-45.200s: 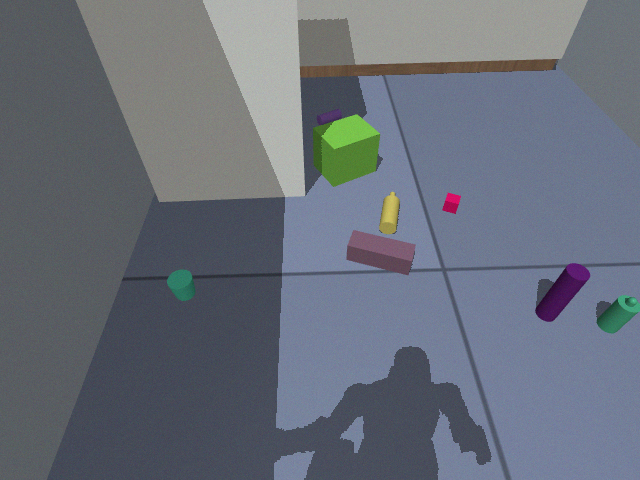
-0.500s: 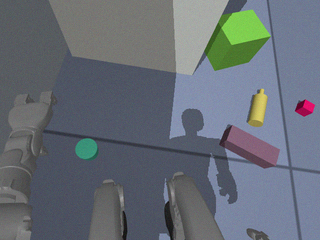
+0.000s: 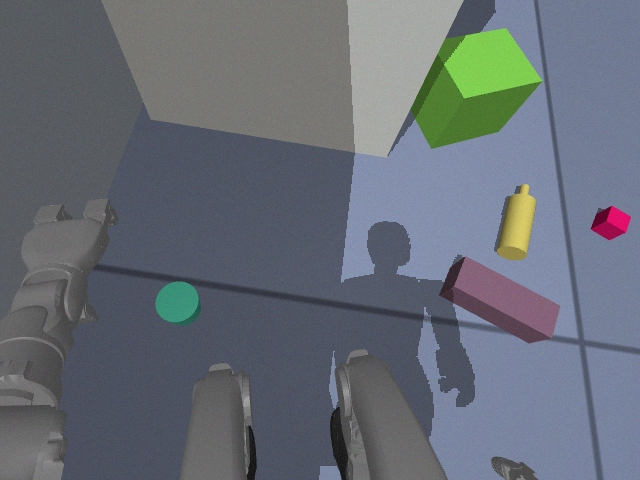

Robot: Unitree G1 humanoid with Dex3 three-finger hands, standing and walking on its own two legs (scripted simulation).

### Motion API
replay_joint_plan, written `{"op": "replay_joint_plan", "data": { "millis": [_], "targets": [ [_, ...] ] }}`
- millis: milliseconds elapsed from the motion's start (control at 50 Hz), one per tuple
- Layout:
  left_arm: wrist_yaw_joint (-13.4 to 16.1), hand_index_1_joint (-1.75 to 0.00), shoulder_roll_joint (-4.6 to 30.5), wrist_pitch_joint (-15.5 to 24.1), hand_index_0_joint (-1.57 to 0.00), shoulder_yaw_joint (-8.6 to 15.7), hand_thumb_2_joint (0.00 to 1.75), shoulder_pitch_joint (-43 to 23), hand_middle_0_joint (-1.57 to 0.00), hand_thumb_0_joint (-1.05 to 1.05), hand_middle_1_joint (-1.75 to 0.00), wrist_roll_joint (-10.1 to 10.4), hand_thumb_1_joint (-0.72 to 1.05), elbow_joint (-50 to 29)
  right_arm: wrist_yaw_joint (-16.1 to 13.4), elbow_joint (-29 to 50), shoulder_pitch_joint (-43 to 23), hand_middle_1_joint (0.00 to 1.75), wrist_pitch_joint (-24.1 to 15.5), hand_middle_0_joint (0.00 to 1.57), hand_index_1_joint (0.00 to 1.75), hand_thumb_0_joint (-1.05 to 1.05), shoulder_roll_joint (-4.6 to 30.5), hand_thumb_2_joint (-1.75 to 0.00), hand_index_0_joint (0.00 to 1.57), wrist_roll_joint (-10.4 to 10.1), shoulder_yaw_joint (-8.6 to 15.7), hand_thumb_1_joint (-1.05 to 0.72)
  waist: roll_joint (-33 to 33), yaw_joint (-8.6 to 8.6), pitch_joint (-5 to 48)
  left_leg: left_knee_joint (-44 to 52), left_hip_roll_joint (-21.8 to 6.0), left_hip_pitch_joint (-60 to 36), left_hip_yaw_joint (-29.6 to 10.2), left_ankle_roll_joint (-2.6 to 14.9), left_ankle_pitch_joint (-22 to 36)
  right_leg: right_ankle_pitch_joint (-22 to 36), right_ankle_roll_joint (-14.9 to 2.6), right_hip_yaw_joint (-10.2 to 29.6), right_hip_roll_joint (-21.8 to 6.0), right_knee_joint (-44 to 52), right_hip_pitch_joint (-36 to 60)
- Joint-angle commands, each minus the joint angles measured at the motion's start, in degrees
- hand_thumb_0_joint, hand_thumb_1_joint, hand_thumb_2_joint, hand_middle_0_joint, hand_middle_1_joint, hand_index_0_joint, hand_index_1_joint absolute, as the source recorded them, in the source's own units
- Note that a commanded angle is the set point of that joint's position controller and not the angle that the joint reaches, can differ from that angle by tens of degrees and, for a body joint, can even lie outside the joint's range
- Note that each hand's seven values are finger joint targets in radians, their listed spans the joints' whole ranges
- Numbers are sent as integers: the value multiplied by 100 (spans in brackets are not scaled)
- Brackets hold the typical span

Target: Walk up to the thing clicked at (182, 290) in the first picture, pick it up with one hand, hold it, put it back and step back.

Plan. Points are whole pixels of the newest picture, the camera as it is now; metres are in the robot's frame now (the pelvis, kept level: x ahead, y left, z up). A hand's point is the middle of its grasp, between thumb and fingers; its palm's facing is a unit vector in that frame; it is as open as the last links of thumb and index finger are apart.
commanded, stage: go down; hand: left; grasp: from above
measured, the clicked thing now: (181, 305) +0.45 +0.23 -0.50
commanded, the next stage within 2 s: withdraw in 0.06 s
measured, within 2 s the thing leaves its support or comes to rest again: neither
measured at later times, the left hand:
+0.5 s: hand (96, 273) +0.42 +0.28 -0.15, palm faces -0.41 -0.03 -0.91, open 14.5 cm
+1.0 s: hand (93, 274) +0.41 +0.28 -0.14, palm faces -0.44 -0.05 -0.90, open 14.3 cm
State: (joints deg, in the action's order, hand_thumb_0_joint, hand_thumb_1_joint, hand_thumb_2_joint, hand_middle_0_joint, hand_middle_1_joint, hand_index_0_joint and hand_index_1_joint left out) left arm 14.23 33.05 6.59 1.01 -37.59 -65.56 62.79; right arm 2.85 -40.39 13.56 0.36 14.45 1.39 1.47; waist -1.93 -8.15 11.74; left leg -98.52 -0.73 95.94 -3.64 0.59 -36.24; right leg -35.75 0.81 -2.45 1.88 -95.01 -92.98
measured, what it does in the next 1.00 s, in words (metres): stands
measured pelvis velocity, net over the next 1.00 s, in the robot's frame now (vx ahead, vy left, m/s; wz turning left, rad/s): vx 0.00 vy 0.00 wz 0.00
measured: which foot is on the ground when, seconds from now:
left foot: down 0.00-1.00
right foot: down 0.00-1.00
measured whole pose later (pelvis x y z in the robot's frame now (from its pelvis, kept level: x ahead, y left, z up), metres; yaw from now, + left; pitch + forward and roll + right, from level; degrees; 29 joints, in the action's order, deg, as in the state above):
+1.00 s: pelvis +0.00 +0.00 -0.02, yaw +0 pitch +34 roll -5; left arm 12.8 33.5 6.3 1.0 -38.9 -64.6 62.8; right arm 3.6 -40.3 13.4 0.2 14.9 1.6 1.4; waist -2.2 -8.5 12.0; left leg -102.3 -0.6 99.9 -3.9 0.4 -36.8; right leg -36.4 0.7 -2.7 1.9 -98.8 -96.9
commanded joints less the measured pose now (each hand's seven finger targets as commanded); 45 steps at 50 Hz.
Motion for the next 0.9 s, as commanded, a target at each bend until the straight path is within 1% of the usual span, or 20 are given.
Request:
{"op": "replay_joint_plan", "data": {
  "millis": [0,40,80,180,240,320,420,460,520,600,620,640,660,700,720,760,800,840,860,880],
  "targets": [
    [364,-102,1337,-17,-5,321,104,-1667,-7,0,-100,-27,-57,-906,-75,184,865,30,-169,20,30,0,1110,-90,20,35,384,-90,-976,56,3176,1185,69,-2871,-75,37,1642,1387,-298,-162,63,965,1063],
    [407,-93,1242,-12,-13,217,96,-1843,-15,0,-92,-75,-49,-670,-72,76,863,30,-201,20,30,0,1122,-90,20,64,399,-89,-905,-68,2993,1014,54,-2706,-42,62,1643,1391,-290,-168,94,923,849],
    [468,-102,1378,0,-4,304,91,-1870,-5,0,-101,-56,-61,-674,-67,60,877,30,-241,20,30,0,1127,-90,20,72,419,-90,-861,-45,3031,953,79,-2456,-4,77,1448,1333,-286,-159,83,869,950],
    [525,-102,1629,-176,-5,426,104,-2028,-7,0,-100,64,-58,-1416,-95,225,868,30,-235,20,30,0,1201,-90,20,58,485,-90,-1210,144,3805,1185,63,-3114,-17,26,1307,1237,-297,-133,65,959,1159],
    [447,-101,1259,-306,-5,170,105,-2088,-7,0,-99,88,-58,-816,-133,96,860,30,-220,20,30,0,1091,-90,20,60,372,-90,-899,-142,3051,1129,63,-2568,-57,56,1068,1121,-273,-168,70,980,981],
    [332,-100,1159,-277,-7,64,88,-1962,-7,0,-99,91,-57,-64,-107,28,805,30,-265,20,30,0,1089,-90,20,60,339,-90,-526,-192,2438,790,91,-1682,14,134,765,895,-278,-146,86,819,690],
    [340,-102,1644,-158,-7,367,86,-2079,-6,0,-102,-36,-61,-822,-33,126,834,30,-262,20,30,0,1199,-90,20,52,390,-90,-1149,123,3415,799,102,-2332,-19,41,1303,1198,-333,-173,96,511,747],
    [340,-103,1575,-198,-7,352,90,-1972,-7,0,-102,26,-61,-1059,-31,264,822,30,-241,20,30,0,1168,-90,20,38,409,-91,-1267,173,3849,815,117,-2604,38,35,1510,1376,-319,-144,96,581,965],
    [384,-103,1893,-334,-4,634,102,-1930,-6,0,-100,259,-59,-1751,-95,347,848,30,-186,20,30,0,1204,-90,20,4,469,-90,-1233,236,4073,1034,84,-2903,-6,22,1435,1386,-300,-131,61,720,1205],
    [307,-102,1395,-522,-4,232,105,-2315,-6,0,-100,274,-58,-1285,-204,182,876,30,-145,20,30,0,1078,-90,20,-6,381,-90,-907,-189,3162,1108,56,-2484,-8,86,801,981,-257,-142,82,1045,1033],
    [281,-94,1412,-533,-12,230,97,-2187,-14,0,-92,257,-50,-871,-216,103,860,30,-159,20,30,0,1069,-90,20,-5,344,-90,-665,-204,2851,1063,46,-2267,-28,113,659,869,-249,-150,87,1065,992],
    [242,-102,1361,-522,-6,180,99,-2095,-7,0,-100,281,-58,-721,-225,81,860,30,-187,20,30,0,1066,-90,20,9,328,-90,-625,-227,2679,976,62,-2028,6,133,599,810,-250,-142,78,1036,928],
    [207,-104,1419,-510,-4,214,106,-2096,-6,0,-101,309,-59,-703,-227,97,898,30,-201,20,30,0,1099,-90,20,3,339,-90,-588,-159,2783,975,75,-2096,-6,140,625,786,-260,-127,66,1041,938],
    [121,-100,1429,-446,-8,160,90,-2146,-8,0,-100,303,-59,-771,-217,121,888,30,-201,20,30,0,1124,-90,20,0,344,-90,-834,-63,2875,1025,74,-2231,-21,98,676,771,-294,-125,67,969,907],
    [71,-104,1312,-438,-5,83,98,-1911,-7,0,-102,305,-58,-586,-204,156,846,30,-203,20,30,0,1126,-90,20,-13,334,-90,-779,-46,2886,1076,70,-2359,-53,75,779,824,-302,-149,70,973,938],
    [-8,-99,1274,-332,-10,51,88,-1881,-10,0,-100,259,-58,-674,-167,155,877,30,-189,20,30,0,1102,-90,20,-17,327,-91,-780,-55,2838,1018,80,-2299,-8,70,1044,1047,-310,-152,94,929,1030],
    [-81,-103,1353,-261,-5,157,104,-1619,-7,0,-101,242,-58,-659,-126,189,866,30,-158,20,30,0,1113,-90,20,-23,325,-90,-883,41,2849,1072,73,-2413,-59,37,1308,1166,-321,-179,78,841,981],
    [-88,-102,1367,-136,-5,163,104,-1703,-7,0,-100,179,-57,-780,-81,191,841,30,-120,20,30,0,1085,-90,20,-8,343,-90,-889,43,2738,1072,62,-2365,-78,26,1274,1116,-327,-202,91,807,870],
    [-96,-94,1056,-148,-13,1,96,-1378,-15,0,-92,132,-49,-272,-62,220,782,30,-123,20,30,0,1060,-90,20,-8,313,-89,-703,-56,2499,934,82,-2094,4,74,1269,1175,-314,-187,107,838,865],
    [-49,-100,1218,-69,-10,135,92,-1632,-11,0,-100,154,-57,-737,-37,209,801,30,-121,20,30,0,1070,-90,20,-12,346,-91,-667,-30,2598,914,90,-1947,4,81,1211,1173,-320,-193,107,780,915]
  ]
}}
